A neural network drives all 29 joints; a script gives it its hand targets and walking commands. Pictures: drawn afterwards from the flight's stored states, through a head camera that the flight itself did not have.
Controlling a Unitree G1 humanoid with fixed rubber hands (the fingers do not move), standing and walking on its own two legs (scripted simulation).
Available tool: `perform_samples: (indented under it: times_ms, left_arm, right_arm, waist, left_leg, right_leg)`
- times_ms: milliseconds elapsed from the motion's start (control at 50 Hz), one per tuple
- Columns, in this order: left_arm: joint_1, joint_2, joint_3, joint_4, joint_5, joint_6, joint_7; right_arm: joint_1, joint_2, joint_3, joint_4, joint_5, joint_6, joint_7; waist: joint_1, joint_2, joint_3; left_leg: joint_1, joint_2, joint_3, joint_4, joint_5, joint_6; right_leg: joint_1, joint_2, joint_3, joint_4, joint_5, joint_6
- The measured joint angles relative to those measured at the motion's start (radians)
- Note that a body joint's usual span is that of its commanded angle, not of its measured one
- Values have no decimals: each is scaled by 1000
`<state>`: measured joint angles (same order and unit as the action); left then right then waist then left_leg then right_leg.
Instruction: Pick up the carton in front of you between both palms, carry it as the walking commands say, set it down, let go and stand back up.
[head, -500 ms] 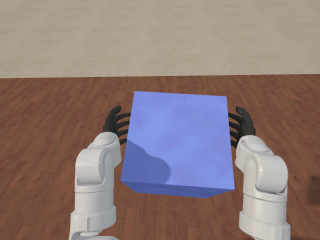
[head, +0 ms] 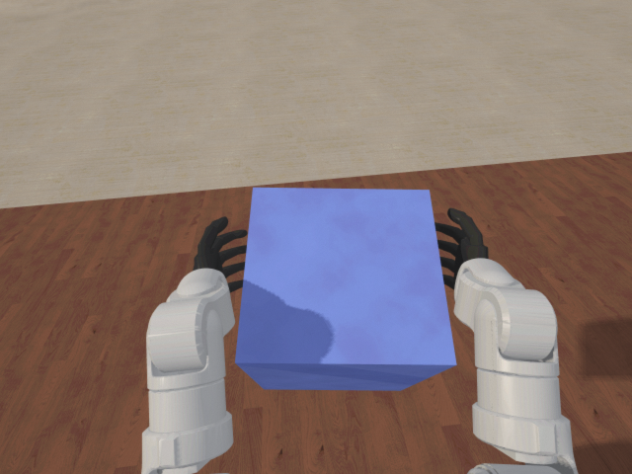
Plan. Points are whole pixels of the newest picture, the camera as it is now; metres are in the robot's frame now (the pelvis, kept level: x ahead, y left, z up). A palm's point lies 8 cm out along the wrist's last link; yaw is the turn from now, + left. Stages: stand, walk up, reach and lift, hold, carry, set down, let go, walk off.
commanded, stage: carry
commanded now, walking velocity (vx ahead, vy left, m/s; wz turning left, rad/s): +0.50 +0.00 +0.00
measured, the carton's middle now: (336, 302) +0.35 -0.02 +0.04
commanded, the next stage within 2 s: none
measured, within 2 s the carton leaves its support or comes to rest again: neither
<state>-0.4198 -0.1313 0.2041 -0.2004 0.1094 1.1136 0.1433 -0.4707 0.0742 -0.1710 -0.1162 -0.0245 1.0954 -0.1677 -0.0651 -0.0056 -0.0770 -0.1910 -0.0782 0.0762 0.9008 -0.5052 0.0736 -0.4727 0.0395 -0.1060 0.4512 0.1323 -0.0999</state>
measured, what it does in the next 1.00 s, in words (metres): goes down: left foot 0.05 m lower, then right foot 0.04 m lower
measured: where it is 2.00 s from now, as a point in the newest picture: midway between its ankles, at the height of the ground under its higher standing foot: (316, 271)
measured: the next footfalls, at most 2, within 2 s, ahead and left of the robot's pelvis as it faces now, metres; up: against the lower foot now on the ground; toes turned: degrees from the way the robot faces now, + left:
left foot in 0.48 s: +0.44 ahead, +0.07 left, -0.05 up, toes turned +1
right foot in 1.00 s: +0.74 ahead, -0.06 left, -0.09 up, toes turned -2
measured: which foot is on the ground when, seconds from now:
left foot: up 0.00-0.46, down 0.48-0.98, up 1.00-1.00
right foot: down 0.00-0.48, up 0.50-0.98, down 1.00-1.00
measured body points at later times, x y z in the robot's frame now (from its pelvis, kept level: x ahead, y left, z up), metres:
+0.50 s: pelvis +0.30 +0.01 -0.05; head +0.31 +0.02 +0.40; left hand +0.64 +0.17 +0.08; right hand +0.64 -0.13 +0.08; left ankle +0.41 +0.07 -0.77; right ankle +0.11 -0.06 -0.70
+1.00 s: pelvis +0.60 +0.00 -0.09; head +0.60 +0.00 +0.36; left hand +0.94 +0.13 +0.04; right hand +0.93 -0.17 +0.03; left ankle +0.41 +0.07 -0.76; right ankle +0.70 -0.06 -0.82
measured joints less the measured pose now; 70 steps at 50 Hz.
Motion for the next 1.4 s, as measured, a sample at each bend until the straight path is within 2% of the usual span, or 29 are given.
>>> perform_samples:
  times_ms: [20,40,80,120,200,280,340,420,480,520,540,560,600,700,780,900,940,980,1000,1020,1040,1080,1100,1160,1180,1260,1320,1400]
  left_arm:
    - [-15,1,-5,26,4,-6,3]
    - [-26,4,-13,54,4,-9,8]
    - [-19,12,-22,89,-8,4,16]
    - [8,17,-16,101,-25,20,20]
    - [28,17,-7,107,-54,12,25]
    - [14,14,-15,91,-69,-29,27]
    - [4,9,-27,69,-76,-49,28]
    - [-14,8,-46,48,-80,-48,33]
    - [-30,30,-45,50,-83,-24,34]
    - [-58,62,-52,79,-87,-23,46]
    - [-62,66,-53,89,-85,-20,54]
    - [-64,61,-48,102,-80,-12,59]
    - [-59,38,-32,121,-67,10,59]
    - [-34,-13,2,114,-17,14,50]
    - [-18,-25,14,61,-6,-11,40]
    - [-3,-24,22,-27,-1,-17,32]
    - [0,-23,21,-25,6,-14,28]
    - [-7,-24,16,2,18,-12,25]
    - [-13,-27,13,23,26,-14,24]
    - [-24,-29,7,50,33,-20,29]
    - [-35,-30,1,81,38,-28,33]
    - [-30,-25,-14,128,32,-21,52]
    - [-16,-22,-14,137,26,-13,56]
    - [18,-16,-5,143,-4,2,67]
    - [21,-15,-1,141,-20,1,56]
    - [10,-16,-8,127,-35,-30,61]
    - [-2,-20,-17,105,-44,-55,61]
    - [-18,-23,-39,71,-53,-60,70]
  right_arm:
    - [-13,-14,-2,21,1,0,3]
    - [-19,-26,-6,40,2,-1,6]
    - [-1,-21,-10,62,-5,10,7]
    - [23,4,-15,72,-25,27,8]
    - [58,40,-28,51,-63,20,16]
    - [76,49,-38,-6,-70,-15,21]
    - [87,47,-44,-60,-66,-26,22]
    - [88,39,-45,-110,-65,-15,20]
    - [62,35,-34,-89,-71,3,20]
    - [29,42,-15,-37,-85,6,-11]
    - [16,43,-5,-7,-93,16,-33]
    - [14,44,-4,11,-82,28,-34]
    - [26,39,-11,26,-67,54,-42]
    - [30,34,-25,52,-34,66,-52]
    - [7,35,-22,47,-18,38,-56]
    - [-23,38,-3,24,-3,19,-59]
    - [-31,37,0,34,-8,23,-59]
    - [-39,32,-7,52,-15,33,-55]
    - [-46,23,-11,67,-18,37,-51]
    - [-57,11,-15,86,-18,35,-48]
    - [-66,-2,-19,107,-17,28,-46]
    - [-56,-3,-19,135,-26,25,-47]
    - [-47,9,-23,144,-37,31,-48]
    - [-19,47,-34,148,-71,43,-49]
    - [-11,54,-37,142,-78,39,-48]
    - [13,68,-46,86,-85,8,-48]
    - [26,70,-52,28,-83,-11,-47]
    - [36,66,-55,-49,-76,-5,-49]
  waist:
    - [18,19,-2]
    - [39,30,4]
    - [73,16,9]
    - [94,1,16]
    - [120,-3,49]
    - [139,3,75]
    - [149,12,75]
    - [163,22,43]
    - [153,32,5]
    - [116,-15,2]
    - [97,-14,4]
    - [80,-5,5]
    - [55,11,8]
    - [19,15,42]
    - [-3,11,70]
    - [-25,-2,54]
    - [-29,-4,29]
    - [-20,-11,3]
    - [-9,-7,-12]
    - [6,6,-20]
    - [28,26,-15]
    - [64,23,-6]
    - [77,14,-2]
    - [101,2,23]
    - [109,1,33]
    - [131,5,70]
    - [143,10,81]
    - [158,21,66]
  left_leg:
    - [-52,12,-22,134,-34,-13]
    - [-113,18,-49,262,-60,-21]
    - [-227,26,-74,411,-46,-25]
    - [-320,52,-82,411,7,-30]
    - [-452,109,-92,241,110,-43]
    - [-520,133,-91,56,281,-46]
    - [-510,125,-77,-109,422,-37]
    - [-418,83,-27,-357,603,-8]
    - [-291,63,17,-480,699,17]
    - [-318,27,33,-346,535,33]
    - [-326,22,34,-295,480,41]
    - [-322,21,31,-269,447,45]
    - [-296,20,25,-261,415,44]
    - [-206,20,26,-294,351,53]
    - [-136,18,18,-320,302,46]
    - [-26,4,-4,-317,184,25]
    - [9,-1,-12,-275,112,16]
    - [27,-10,-13,-163,34,8]
    - [9,-8,-10,-59,5,2]
    - [-38,-2,-23,80,-37,-15]
    - [-98,9,-45,222,-69,-27]
    - [-215,16,-72,408,-66,-32]
    - [-267,25,-75,438,-41,-32]
    - [-388,71,-84,360,43,-36]
    - [-421,87,-87,315,69,-39]
    - [-516,129,-95,136,213,-47]
    - [-533,134,-91,-9,356,-42]
    - [-473,106,-59,-244,535,-25]
  right_leg:
    - [-12,19,-3,67,-130,-35]
    - [-31,32,-10,134,-194,-55]
    - [-30,34,-12,189,-228,-61]
    - [2,30,-9,189,-246,-53]
    - [79,25,-5,155,-296,-52]
    - [149,24,6,131,-347,-42]
    - [207,30,18,125,-401,-29]
    - [284,42,34,180,-524,-12]
    - [301,54,37,369,-638,2]
    - [211,30,75,626,-685,32]
    - [153,32,91,744,-694,38]
    - [99,30,96,823,-683,40]
    - [2,10,98,863,-635,45]
    - [-165,-59,110,674,-529,62]
    - [-237,-84,111,511,-365,59]
    - [-191,-57,72,195,-97,35]
    - [-128,-34,43,71,-12,20]
    - [-36,-18,9,-32,73,6]
    - [-5,-13,7,-22,50,4]
    - [-4,1,9,32,-94,-11]
    - [-28,19,2,106,-176,-34]
    - [-40,27,-4,189,-225,-52]
    - [-30,25,-2,199,-231,-53]
    - [25,21,1,184,-262,-47]
    - [44,21,2,176,-274,-47]
    - [110,21,7,148,-321,-44]
    - [164,25,17,134,-364,-34]
    - [242,36,31,151,-456,-18]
